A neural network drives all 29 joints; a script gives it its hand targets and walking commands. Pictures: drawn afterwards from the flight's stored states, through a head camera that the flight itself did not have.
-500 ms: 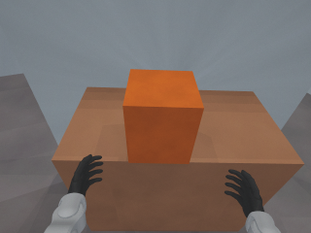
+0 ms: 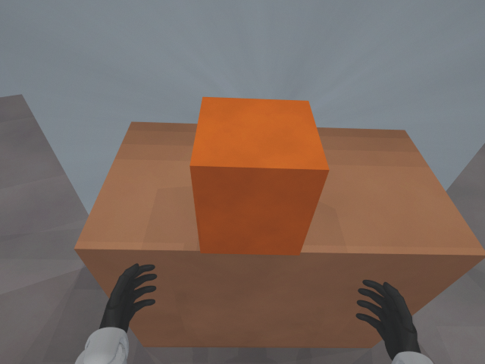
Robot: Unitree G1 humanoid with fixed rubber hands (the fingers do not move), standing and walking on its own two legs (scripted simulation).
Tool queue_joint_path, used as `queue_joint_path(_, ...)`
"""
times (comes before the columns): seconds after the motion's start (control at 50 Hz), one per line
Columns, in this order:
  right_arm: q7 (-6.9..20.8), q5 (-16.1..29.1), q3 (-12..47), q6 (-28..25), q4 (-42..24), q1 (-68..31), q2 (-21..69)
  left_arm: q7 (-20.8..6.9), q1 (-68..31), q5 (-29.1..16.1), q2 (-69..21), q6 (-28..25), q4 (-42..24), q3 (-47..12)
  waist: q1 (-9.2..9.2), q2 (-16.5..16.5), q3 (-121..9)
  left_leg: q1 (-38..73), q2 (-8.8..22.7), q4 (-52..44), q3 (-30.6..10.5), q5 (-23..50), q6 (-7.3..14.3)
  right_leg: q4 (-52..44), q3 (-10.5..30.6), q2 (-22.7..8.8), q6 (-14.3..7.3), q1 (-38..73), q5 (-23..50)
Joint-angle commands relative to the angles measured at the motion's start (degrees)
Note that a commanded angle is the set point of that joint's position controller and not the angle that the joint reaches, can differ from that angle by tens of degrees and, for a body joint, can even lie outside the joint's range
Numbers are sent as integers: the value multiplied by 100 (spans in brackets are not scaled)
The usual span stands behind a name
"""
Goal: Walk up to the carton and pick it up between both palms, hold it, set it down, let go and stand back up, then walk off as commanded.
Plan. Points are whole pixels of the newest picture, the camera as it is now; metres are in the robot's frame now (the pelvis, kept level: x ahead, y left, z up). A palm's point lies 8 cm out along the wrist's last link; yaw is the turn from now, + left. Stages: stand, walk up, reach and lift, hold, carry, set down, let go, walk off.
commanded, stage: set down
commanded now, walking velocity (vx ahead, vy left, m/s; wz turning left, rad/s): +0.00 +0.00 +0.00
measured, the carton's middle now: (252, 179) +0.46 -0.01 +0.06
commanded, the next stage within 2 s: let go in 1.14 s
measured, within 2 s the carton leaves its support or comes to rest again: neither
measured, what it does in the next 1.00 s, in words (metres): stands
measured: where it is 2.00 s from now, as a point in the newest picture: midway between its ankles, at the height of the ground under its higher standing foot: outside the picture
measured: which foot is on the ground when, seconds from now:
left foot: down 0.00-1.00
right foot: down 0.00-1.00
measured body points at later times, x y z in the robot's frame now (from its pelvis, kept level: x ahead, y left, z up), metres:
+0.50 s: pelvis +0.00 +0.00 +0.00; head +0.00 +0.01 +0.45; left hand +0.19 +0.21 -0.04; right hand +0.16 -0.23 -0.03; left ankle -0.01 +0.14 -0.75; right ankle +0.02 -0.11 -0.75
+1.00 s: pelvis +0.02 +0.00 +0.00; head +0.03 +0.01 +0.45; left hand +0.19 +0.21 -0.09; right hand +0.17 -0.23 -0.07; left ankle -0.01 +0.14 -0.75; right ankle +0.02 -0.11 -0.75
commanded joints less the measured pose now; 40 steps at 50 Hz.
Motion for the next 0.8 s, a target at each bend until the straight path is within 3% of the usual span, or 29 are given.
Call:
queue_joint_path(0.0,78,20,104,-359,-532,53,-1063,-103,106,379,408,-292,-410,364,597,487,117,330,-151,-609,591,1305,-90,-350,274,-1,-69,571,313)
queue_joint_path(0.02,97,-74,178,-326,-311,36,-1098,-116,142,375,408,-309,-174,350,523,320,196,371,-152,-637,615,1152,-53,-365,292,35,-65,507,205)
queue_joint_path(0.06,125,-50,120,-372,-221,113,-1069,-66,36,481,460,-338,-295,402,537,587,106,394,-163,-574,634,1407,-132,-338,275,1,-122,636,391)
queue_joint_path(0.08,131,-40,88,-430,-210,182,-1119,-38,111,405,457,-440,-441,345,469,493,62,359,-152,-578,597,1391,-132,-324,262,12,-106,704,467)
queue_joint_path(0.1,163,-187,151,-368,264,85,-1052,-70,91,546,360,-367,63,287,416,527,259,328,-146,-567,554,1265,-127,-393,317,1,-139,523,293)
queue_joint_path(0.12,174,-117,51,-482,-61,-17,-1180,-42,71,428,421,-488,-233,252,479,468,68,396,-139,-539,579,1325,-108,-319,237,49,-96,462,328)
queue_joint_path(0.14,192,-190,84,-439,221,43,-1216,-49,156,428,326,-481,-46,217,423,498,211,354,-115,-557,539,1261,-91,-310,265,63,-138,465,296)
queue_joint_path(0.16,144,-256,178,-381,257,-13,-1039,-128,93,479,382,-388,268,168,351,246,398,189,-149,-609,561,968,-65,-395,287,38,-113,556,70)
queue_joint_path(0.18,156,-171,182,-455,39,11,-1063,-109,92,471,423,-492,6,179,345,421,219,197,-139,-609,593,1084,-49,-383,311,-5,-137,617,234)
queue_joint_path(0.2,84,-274,226,-433,341,86,-919,-185,136,509,512,-422,462,291,299,360,436,158,-232,-557,640,1012,-37,-411,352,-61,-57,588,313)
queue_joint_path(0.26,108,-351,293,-442,571,-51,-981,-259,60,587,494,-421,802,290,342,378,448,171,-216,-607,650,763,-39,-444,315,-36,-90,523,21)
queue_joint_path(0.28,99,-291,162,-532,257,-201,-1003,-172,-100,482,590,-512,404,266,355,431,368,159,-175,-616,611,783,-81,-402,266,-50,-98,459,-16)
queue_joint_path(0.3,82,-385,209,-487,546,-249,-1020,-229,-79,523,567,-447,731,241,293,332,546,56,-202,-616,644,655,-24,-407,299,-73,-84,433,-74)
queue_joint_path(0.36,166,-524,179,-408,1051,-370,-1066,-141,-350,619,533,-472,742,255,323,631,676,-89,-111,-693,587,406,-75,-284,281,-25,-175,430,-393)
queue_joint_path(0.38,225,-461,78,-546,851,-537,-1092,-79,-450,571,551,-603,500,229,373,683,507,-107,-121,-647,655,430,-66,-296,239,4,-195,340,-468)
queue_joint_path(0.42,189,-697,73,-594,1111,-623,-935,-130,-600,476,565,-661,1036,131,278,320,472,-25,-171,-607,608,202,-31,-334,215,-25,-159,260,-593)
queue_joint_path(0.44,234,-615,98,-636,1142,-629,-1092,-113,-403,549,517,-647,1008,136,357,641,469,-227,-142,-654,684,231,-42,-236,204,40,-216,423,-514)
queue_joint_path(0.46,203,-828,73,-604,1276,-740,-902,-174,-558,587,622,-561,1707,144,247,348,719,-259,-194,-628,669,-97,0,-334,253,-73,-178,237,-717)
queue_joint_path(0.48,198,-659,143,-752,743,-699,-945,-149,-465,540,691,-715,1059,124,291,392,273,-233,-174,-610,686,143,2,-255,212,-29,-162,453,-396)
queue_joint_path(0.5,207,-754,185,-811,1008,-807,-952,-195,-490,573,756,-673,1420,200,329,298,510,-251,-201,-620,698,88,7,-276,215,-48,-117,321,-482)
queue_joint_path(0.54,179,-796,113,-904,1114,-841,-920,-158,-718,489,828,-807,1318,228,359,363,385,-297,-193,-520,711,199,-5,-182,210,-93,-66,359,-315)
queue_joint_path(0.56,123,-949,242,-800,1734,-707,-761,-250,-689,593,791,-726,2171,225,201,203,687,-298,-233,-521,688,57,-4,-236,288,-95,-64,250,-435)
queue_joint_path(0.58,197,-821,214,-976,1335,-894,-908,-174,-764,521,801,-869,1564,217,381,359,397,-180,-182,-532,691,260,9,-142,187,-31,-93,203,-317)
queue_joint_path(0.62,208,-867,213,-940,1788,-792,-914,-168,-710,638,767,-853,1827,274,297,501,557,-186,-158,-568,657,142,-50,-161,209,-41,-123,206,-441)
queue_joint_path(0.64,159,-853,186,-941,1766,-841,-866,-190,-959,658,842,-901,1550,261,232,538,517,-227,-162,-558,667,107,-76,-170,233,-23,-145,374,-398)
queue_joint_path(0.68,158,-940,197,-964,2304,-866,-882,-222,-949,686,812,-926,1985,216,180,590,648,-91,-197,-464,696,277,-68,-143,222,-41,-120,259,-241)
queue_joint_path(0.7,148,-874,232,-1081,1865,-794,-831,-197,-784,548,902,-1025,1413,237,180,477,229,46,-154,-373,676,668,-81,-106,193,-33,-96,335,149)
queue_joint_path(0.76,124,-936,357,-1207,2526,-757,-898,-300,-566,808,866,-972,2290,399,201,460,242,117,-222,-247,660,1028,-109,-95,212,-4,-9,403,544)
queue_joint_path(0.78,99,-897,358,-1241,2715,-791,-938,-330,-646,873,878,-1001,2273,422,208,664,318,115,-227,-229,635,1138,-141,-74,203,-38,-17,450,689)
